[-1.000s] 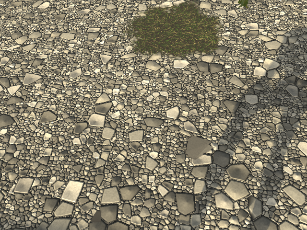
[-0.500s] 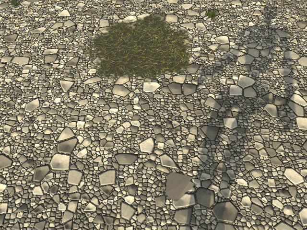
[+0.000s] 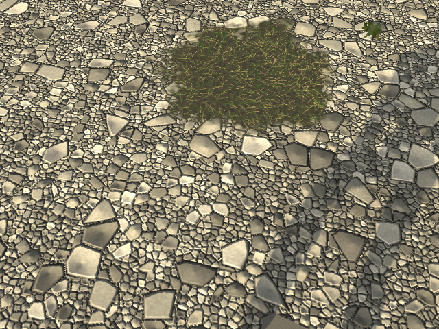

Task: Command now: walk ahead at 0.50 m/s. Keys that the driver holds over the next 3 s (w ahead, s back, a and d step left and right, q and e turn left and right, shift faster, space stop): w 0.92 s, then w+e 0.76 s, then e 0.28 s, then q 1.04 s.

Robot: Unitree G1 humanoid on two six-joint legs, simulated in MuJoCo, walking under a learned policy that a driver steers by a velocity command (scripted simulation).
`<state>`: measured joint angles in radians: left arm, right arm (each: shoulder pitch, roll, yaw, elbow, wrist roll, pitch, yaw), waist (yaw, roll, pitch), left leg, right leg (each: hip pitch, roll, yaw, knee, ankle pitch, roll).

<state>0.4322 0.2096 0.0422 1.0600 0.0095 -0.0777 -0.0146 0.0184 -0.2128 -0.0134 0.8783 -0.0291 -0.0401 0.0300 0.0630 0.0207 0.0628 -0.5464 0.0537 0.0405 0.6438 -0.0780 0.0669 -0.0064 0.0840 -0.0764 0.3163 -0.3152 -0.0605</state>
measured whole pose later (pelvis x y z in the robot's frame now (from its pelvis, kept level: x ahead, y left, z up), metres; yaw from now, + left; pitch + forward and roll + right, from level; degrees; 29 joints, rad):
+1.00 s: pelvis +0.52 -0.02 +0.01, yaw -1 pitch +0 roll -1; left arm 0.45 0.17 0.03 1.07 0.01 -0.09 0.00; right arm 0.08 -0.21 -0.05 0.93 -0.03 -0.03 0.03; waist 0.05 0.04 0.04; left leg -0.61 0.10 0.02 0.73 -0.04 0.01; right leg 0.03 0.09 -0.07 0.19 -0.22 -0.09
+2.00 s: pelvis +0.96 -0.12 +0.01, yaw -34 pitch +1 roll +0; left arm 0.27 0.26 0.07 0.86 0.00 -0.02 0.00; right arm 0.12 -0.26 -0.06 0.79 -0.03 0.00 -0.01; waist 0.03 0.04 0.10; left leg -0.65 0.10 -0.03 1.05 -0.27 -0.06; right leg -0.21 0.14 0.04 0.38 -0.17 -0.13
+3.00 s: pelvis +1.01 -0.16 +0.01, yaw -7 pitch +0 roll +1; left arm 0.21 0.25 0.03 0.74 0.03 0.01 0.04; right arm 0.19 -0.32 -0.08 0.78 -0.01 0.09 0.05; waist 0.01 0.04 0.06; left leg -0.40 -0.03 -0.03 0.94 -0.44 -0.05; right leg -0.18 -0.02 -0.10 0.41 -0.23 -0.04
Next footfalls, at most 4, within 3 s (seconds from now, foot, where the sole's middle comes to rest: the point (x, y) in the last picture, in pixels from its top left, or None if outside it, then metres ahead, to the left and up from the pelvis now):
0.06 left None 0.18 0.10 -0.77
0.60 right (264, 323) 0.48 -0.08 -0.77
1.16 left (211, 229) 0.78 0.09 -0.77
1.70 right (287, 187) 0.98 -0.17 -0.77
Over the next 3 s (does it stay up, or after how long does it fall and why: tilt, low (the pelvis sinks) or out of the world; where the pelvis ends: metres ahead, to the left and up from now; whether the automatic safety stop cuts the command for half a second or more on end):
stays up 1.01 -0.16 0.01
